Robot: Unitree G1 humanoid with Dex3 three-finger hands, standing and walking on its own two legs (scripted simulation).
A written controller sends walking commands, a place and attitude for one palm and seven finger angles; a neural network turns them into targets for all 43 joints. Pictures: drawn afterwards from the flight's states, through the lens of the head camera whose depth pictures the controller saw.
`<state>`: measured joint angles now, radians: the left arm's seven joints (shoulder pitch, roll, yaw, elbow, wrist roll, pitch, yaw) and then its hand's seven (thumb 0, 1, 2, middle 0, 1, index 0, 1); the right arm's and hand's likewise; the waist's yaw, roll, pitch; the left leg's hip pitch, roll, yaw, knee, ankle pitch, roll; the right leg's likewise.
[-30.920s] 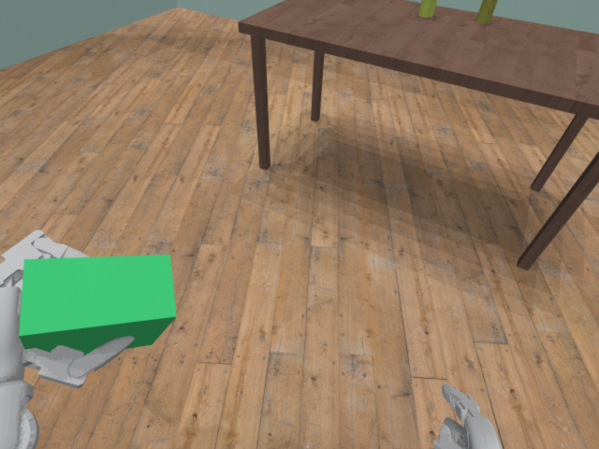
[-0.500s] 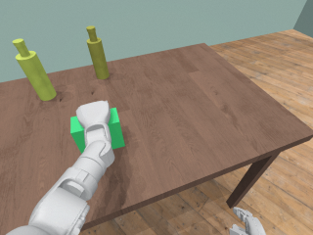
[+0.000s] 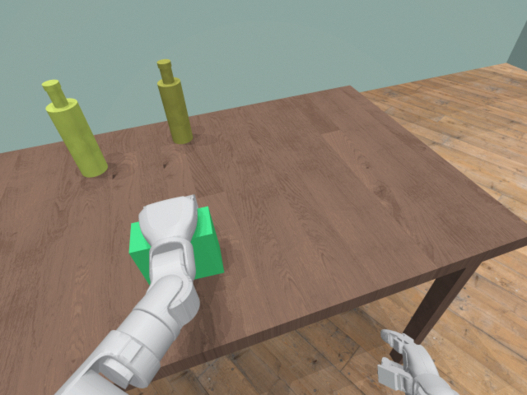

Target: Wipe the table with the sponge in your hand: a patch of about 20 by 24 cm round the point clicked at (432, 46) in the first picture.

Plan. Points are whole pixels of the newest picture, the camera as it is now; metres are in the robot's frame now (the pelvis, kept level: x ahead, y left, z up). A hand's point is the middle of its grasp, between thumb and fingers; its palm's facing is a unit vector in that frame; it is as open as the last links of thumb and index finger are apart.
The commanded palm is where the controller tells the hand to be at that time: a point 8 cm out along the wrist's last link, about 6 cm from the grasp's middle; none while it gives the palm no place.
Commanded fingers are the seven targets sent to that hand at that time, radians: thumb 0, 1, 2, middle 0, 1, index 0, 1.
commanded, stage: wipe back along the third lane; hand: left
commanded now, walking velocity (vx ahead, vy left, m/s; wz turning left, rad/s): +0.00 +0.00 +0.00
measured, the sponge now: (182, 255) +0.34 +0.19 +0.02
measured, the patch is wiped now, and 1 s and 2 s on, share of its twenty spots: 1.00 1.00 1.00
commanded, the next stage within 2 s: slide back across to the middle lane in 1.26 s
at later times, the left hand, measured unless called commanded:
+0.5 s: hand (186, 265) +0.30 +0.16 +0.06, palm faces +0.04 -0.06 -1.00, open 10.0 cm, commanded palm +0.24 +0.14 +0.08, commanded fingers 0.00 0.10 1.30 -1.20 -1.60 -1.20 -1.60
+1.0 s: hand (189, 271) +0.29 +0.15 +0.06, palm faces +0.04 -0.06 -1.00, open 10.0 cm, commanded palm +0.24 +0.13 +0.08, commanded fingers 0.00 0.10 1.30 -1.20 -1.60 -1.20 -1.60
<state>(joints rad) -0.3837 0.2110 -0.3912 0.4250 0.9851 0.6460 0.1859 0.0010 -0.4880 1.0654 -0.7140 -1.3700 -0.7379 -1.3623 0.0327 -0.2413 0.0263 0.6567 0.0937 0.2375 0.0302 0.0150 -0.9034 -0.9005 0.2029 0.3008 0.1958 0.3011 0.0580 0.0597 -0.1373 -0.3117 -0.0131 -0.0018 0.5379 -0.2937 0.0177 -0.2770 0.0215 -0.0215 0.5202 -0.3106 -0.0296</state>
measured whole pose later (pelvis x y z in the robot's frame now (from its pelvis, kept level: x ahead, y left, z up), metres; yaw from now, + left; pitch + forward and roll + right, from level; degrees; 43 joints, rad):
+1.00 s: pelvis -0.02 -0.03 +0.00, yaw +0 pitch +1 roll +1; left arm -0.22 0.20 -0.41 0.27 1.01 0.65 0.18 0.00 -0.48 1.06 -0.70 -1.38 -0.73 -1.37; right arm 0.01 -0.26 0.01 0.66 0.10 0.20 0.04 0.02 -0.90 -0.90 0.20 0.30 0.19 0.30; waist 0.08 0.08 -0.13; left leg -0.29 0.01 0.00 0.55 -0.27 -0.01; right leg -0.28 0.04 -0.02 0.58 -0.31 -0.06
